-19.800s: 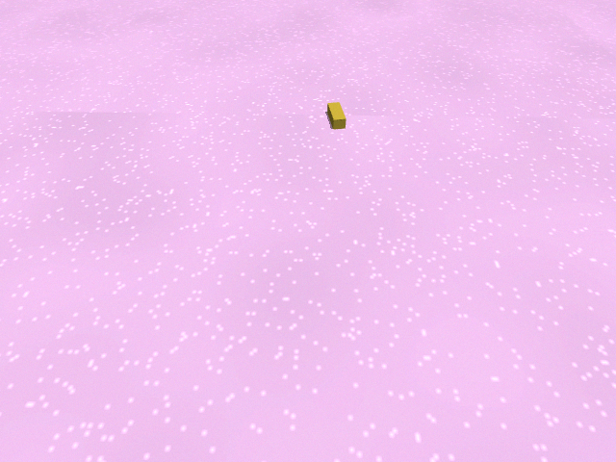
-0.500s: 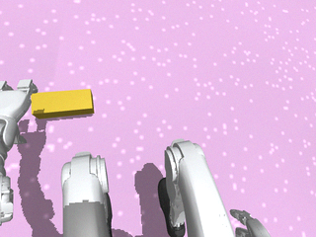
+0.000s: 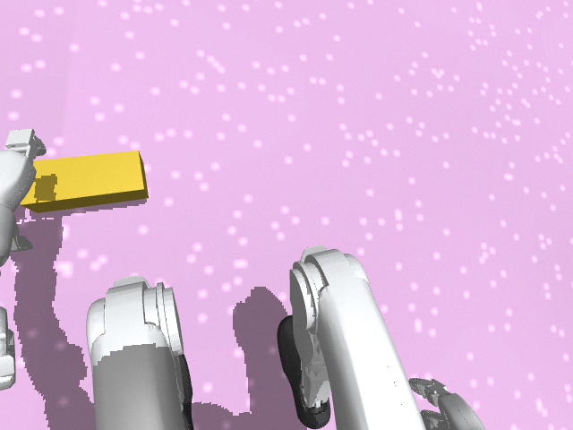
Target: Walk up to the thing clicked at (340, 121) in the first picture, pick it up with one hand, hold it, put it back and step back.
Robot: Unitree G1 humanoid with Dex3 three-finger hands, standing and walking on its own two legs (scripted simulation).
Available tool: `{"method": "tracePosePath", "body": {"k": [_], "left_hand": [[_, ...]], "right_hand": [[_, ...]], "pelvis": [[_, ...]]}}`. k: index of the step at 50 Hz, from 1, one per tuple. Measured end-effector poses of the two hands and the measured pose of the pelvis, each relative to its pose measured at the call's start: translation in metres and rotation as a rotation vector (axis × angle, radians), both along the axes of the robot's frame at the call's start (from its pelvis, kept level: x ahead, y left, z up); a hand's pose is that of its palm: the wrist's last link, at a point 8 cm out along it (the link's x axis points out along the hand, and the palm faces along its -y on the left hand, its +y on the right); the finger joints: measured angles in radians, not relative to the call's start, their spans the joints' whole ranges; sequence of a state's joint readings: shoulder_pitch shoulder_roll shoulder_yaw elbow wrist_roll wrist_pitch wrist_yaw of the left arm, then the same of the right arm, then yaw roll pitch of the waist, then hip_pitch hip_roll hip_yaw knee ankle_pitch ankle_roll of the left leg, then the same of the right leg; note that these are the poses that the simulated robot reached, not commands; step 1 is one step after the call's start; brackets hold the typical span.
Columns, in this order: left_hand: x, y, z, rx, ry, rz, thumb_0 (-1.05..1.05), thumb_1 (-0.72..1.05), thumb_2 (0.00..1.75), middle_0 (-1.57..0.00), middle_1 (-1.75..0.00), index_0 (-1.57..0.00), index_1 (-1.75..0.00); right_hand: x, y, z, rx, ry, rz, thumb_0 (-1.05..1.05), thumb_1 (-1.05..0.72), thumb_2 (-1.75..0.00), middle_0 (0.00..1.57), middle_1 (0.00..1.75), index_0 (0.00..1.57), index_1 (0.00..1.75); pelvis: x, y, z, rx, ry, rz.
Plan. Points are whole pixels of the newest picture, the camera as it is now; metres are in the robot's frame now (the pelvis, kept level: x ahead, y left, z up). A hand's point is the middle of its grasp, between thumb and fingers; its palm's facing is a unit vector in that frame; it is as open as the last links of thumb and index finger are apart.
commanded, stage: rise first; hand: left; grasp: from above
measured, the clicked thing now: (87, 181) +0.51 +0.25 -0.31
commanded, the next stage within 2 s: approach in 1.74 s
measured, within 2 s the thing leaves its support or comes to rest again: neither
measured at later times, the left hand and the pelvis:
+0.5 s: hand (24, 199) +0.45 +0.30 -0.18, palm faces -0.45 -0.05 -0.89, open 14.1 cm; pelvis +0.00 +0.00 -0.01, yaw -1 degrees
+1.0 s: hand (33, 190) +0.46 +0.29 -0.19, palm faces -0.46 -0.04 -0.89, open 14.0 cm; pelvis +0.00 +0.00 -0.01, yaw -1 degrees
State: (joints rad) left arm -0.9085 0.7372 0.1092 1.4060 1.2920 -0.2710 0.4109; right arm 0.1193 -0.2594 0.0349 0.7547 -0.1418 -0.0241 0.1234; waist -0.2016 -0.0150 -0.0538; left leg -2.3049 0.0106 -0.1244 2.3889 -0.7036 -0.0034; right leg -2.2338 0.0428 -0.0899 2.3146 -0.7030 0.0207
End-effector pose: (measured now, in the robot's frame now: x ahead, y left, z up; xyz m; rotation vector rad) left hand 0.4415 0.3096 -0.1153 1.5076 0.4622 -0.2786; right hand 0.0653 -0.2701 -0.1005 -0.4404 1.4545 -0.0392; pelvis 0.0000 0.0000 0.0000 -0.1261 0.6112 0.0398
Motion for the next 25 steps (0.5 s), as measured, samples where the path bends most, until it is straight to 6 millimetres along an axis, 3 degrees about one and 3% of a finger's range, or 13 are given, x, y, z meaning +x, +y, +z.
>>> {"method": "tracePosePath", "body": {"k": [25], "left_hand": [[0.011,-0.008,-0.011,0.001,-0.002,-0.02,0.0,-0.54,1.02,-0.09,-1.02,-0.09,-1.02]], "right_hand": [[-0.01,0.003,0.001,-0.006,0.008,0.007,0.0,-0.92,-0.91,0.2,0.3,0.2,0.3]], "pelvis": [[-0.002,0.003,-0.007,-0.014,-0.011,-0.003]]}}
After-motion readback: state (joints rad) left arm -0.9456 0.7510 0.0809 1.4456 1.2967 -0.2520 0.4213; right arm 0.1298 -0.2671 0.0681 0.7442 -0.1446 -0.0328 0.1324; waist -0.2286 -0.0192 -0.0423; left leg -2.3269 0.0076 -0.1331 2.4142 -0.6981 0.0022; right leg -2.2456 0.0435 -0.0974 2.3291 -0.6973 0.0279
